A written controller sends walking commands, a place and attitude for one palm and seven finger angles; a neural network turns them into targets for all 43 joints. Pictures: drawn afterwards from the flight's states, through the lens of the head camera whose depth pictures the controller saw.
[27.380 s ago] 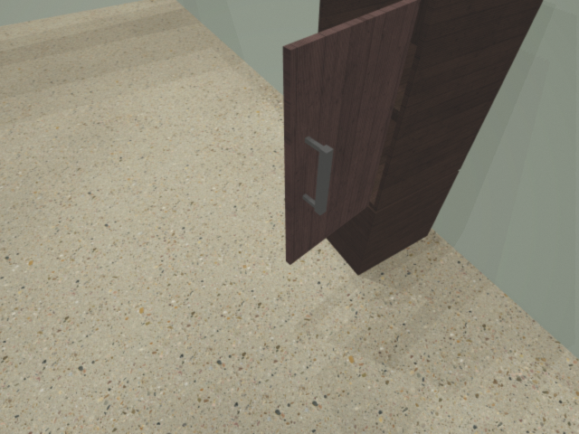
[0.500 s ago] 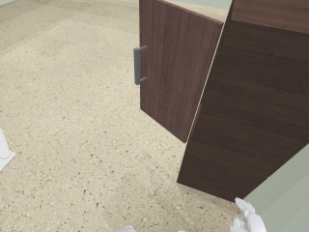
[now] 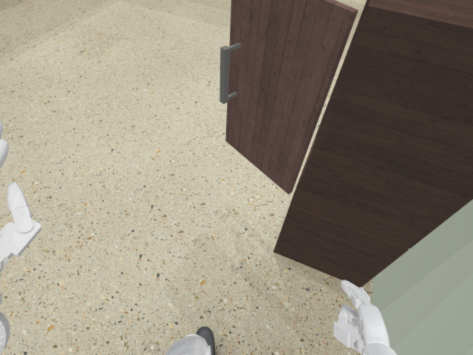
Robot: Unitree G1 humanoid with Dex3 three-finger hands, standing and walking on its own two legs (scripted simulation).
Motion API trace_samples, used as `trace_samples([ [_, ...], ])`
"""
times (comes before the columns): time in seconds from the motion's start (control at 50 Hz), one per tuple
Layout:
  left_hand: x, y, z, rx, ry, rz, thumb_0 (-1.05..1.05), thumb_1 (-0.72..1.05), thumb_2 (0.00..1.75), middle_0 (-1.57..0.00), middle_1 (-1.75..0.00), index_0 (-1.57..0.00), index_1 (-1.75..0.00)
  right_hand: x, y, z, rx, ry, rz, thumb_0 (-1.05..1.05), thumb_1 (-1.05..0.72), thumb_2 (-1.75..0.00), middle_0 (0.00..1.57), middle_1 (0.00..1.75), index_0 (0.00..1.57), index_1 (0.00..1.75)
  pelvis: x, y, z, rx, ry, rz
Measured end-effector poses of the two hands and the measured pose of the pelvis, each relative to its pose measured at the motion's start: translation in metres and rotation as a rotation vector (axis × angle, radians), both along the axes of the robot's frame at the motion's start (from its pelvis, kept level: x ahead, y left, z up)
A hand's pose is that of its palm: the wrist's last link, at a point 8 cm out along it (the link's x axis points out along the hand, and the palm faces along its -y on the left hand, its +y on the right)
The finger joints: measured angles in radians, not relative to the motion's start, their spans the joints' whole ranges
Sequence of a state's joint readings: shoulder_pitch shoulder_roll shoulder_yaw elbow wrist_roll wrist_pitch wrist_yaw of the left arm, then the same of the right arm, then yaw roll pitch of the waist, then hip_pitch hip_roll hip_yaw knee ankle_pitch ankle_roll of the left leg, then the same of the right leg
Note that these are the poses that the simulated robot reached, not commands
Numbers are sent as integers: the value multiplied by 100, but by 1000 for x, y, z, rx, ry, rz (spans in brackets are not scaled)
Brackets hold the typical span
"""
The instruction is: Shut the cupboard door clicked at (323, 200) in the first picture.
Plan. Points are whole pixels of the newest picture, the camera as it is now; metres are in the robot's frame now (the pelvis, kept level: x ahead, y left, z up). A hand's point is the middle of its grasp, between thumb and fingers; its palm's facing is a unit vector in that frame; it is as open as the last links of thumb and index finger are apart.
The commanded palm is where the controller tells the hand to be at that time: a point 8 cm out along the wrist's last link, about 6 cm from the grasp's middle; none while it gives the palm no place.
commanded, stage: step back with the hand held close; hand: left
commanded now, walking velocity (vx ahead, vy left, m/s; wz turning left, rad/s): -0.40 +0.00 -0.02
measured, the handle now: (229, 74) +0.84 +0.12 -0.01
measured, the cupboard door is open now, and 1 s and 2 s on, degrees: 65 65 65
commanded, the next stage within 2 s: stop stepping back and stand still in 0.38 s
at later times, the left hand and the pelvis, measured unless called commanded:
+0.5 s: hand out of the picture +0.12 +0.31 +0.18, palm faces +0.35 -0.83 -0.43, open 7.5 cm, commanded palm +0.07 +0.36 +0.19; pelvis -0.08 +0.06 +0.00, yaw -2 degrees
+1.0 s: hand out of the picture +0.05 +0.41 +0.20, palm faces +0.44 -0.84 -0.33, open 7.4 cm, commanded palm +0.00 +0.44 +0.19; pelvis -0.17 +0.16 +0.00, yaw -5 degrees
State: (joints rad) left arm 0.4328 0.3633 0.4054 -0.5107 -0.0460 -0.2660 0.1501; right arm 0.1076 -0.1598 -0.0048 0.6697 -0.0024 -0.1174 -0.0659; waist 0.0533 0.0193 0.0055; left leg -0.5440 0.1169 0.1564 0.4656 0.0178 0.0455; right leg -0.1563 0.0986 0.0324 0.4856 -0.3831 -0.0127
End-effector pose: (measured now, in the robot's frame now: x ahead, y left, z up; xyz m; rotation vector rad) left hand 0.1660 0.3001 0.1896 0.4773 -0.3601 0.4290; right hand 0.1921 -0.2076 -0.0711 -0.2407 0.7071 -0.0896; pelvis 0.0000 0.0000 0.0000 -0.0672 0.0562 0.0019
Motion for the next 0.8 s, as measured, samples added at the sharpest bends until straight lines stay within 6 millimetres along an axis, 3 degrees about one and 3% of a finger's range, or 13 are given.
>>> trace_samples([
  [0.06,2,-13,7,23,-33,-103,2,89,90,-20,-30,-21,-31,-15,-8,11,-4,-37,-60,2,-90,-90,20,30,21,30,-7,-1,-1,1,-26,0],
  [0.12,-3,-12,14,80,-42,-161,2,88,90,-21,-30,-21,-31,-32,-19,22,-27,-72,-119,2,-90,-90,20,30,21,30,-10,1,-1,3,-44,-3],
  [0.22,-16,14,16,126,-23,-144,1,88,90,-21,-30,-21,-31,-65,-33,28,-102,-53,-182,1,-90,-90,20,30,21,30,-12,17,-1,-4,-57,-13],
  [0.3,-21,40,4,77,-12,-105,1,88,90,-21,-30,-21,-31,-90,-31,21,-146,10,-203,1,-90,-90,20,30,20,30,-21,34,-3,-30,-62,-6],
  [0.38,-33,56,-4,35,31,-86,2,88,90,-21,-30,-21,-31,-108,-11,19,-135,55,-177,2,-91,-90,20,30,20,30,-44,43,1,-48,-43,5],
  [0.46,-64,53,3,65,22,-128,2,89,90,-21,-30,-21,-31,-120,15,15,-89,30,-123,2,-91,-90,20,30,20,30,-69,51,-2,-34,-41,-17],
  [0.54,-90,60,11,78,-44,-154,2,88,90,-21,-30,-21,-31,-136,42,13,-79,42,-111,2,-90,-90,20,30,21,30,-75,70,-2,-15,-63,-56],
  [0.62,-86,90,4,16,-100,-102,1,88,90,-21,-30,-21,-31,-153,65,5,-84,20,-130,2,-90,-90,20,30,21,30,-92,92,-8,-28,-70,-64],
  [0.7,-82,109,0,-68,-21,-71,1,89,90,-21,-30,-21,-31,-180,91,17,-23,20,-137,2,-90,-90,20,30,21,30,-116,102,8,-31,-85,-73],
  [0.8,-118,98,16,-39,92,-168,2,89,90,-20,-30,-20,-30,-212,108,38,13,1,-139,2,-90,-90,20,30,21,30,-137,116,26,-34,-63,-74],
])
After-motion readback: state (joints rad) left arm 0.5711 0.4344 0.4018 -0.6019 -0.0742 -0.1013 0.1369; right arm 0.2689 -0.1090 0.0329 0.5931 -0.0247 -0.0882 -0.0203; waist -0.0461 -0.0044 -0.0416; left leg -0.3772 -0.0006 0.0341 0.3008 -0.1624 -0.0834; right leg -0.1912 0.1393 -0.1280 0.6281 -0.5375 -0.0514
